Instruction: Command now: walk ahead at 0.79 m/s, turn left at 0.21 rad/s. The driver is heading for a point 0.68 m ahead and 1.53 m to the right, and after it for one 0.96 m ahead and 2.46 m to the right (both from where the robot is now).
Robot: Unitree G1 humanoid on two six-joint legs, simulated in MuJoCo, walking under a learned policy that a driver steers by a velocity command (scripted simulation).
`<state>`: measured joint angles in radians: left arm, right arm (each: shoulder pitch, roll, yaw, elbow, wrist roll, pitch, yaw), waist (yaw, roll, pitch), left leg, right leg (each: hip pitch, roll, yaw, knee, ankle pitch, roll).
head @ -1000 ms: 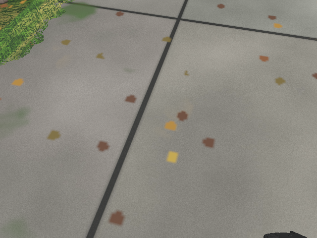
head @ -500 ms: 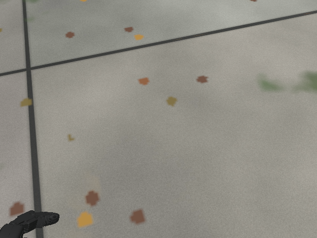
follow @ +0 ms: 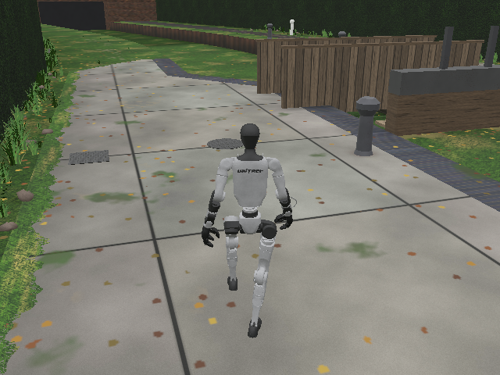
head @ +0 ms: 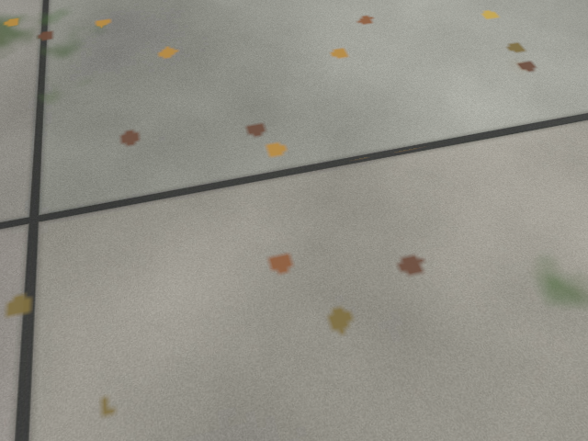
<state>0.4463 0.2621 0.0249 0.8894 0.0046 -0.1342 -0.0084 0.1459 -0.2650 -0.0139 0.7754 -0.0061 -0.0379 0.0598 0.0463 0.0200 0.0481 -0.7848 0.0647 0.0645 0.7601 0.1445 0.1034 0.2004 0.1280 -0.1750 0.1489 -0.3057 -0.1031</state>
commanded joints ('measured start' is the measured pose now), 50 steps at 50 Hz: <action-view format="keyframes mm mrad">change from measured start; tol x32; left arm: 1 29 138 10 -6 -18 -13 34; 50 -221 214 131 -270 17 185 -18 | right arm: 1 -29 -24 7 -56 -31 -27 4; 5 470 -193 -50 114 -64 -40 -49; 50 -6 -110 -50 -143 3 55 -101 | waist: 1 -55 -87 47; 7 -170 7 -534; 12 -9 6 -57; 50 -11 -162 -116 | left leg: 1 332 -129 116 -143 12 32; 4 742 -102 -16 -321 74 77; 6 1343 427 -496 -48 1093 282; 9 846 303 -297 -373 369 164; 12 525 243 -89 -484 382 110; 27 641 279 214 -70 120 -21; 30 144 -65 -53 590 -910 -184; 50 415 -155 -177 -110 -528 -101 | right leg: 1 -188 -278 25 88 1402 66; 4 -203 -264 81 639 1241 56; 6 -714 5 270 1454 -367 61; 20 -642 -194 90 687 295 69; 27 -530 -134 53 461 72 -18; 29 -254 -421 671 300 837 -249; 32 -316 -403 707 153 277 -279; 50 -450 -171 809 151 51 -63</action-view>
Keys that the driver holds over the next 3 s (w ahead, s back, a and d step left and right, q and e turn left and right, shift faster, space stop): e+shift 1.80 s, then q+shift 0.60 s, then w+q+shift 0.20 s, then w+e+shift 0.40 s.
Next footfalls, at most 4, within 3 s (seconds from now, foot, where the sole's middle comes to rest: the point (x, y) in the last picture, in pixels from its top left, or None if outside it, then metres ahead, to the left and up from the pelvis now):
0.08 left None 0.31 0.07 -0.76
0.56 right None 0.40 -0.13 -0.76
1.06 left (311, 435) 0.48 0.02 -0.76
1.50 right None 0.27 -0.08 -0.76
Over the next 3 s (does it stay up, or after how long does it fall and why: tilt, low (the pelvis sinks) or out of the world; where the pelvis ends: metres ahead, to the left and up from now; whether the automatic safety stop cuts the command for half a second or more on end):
stays up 0.50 -0.25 0.01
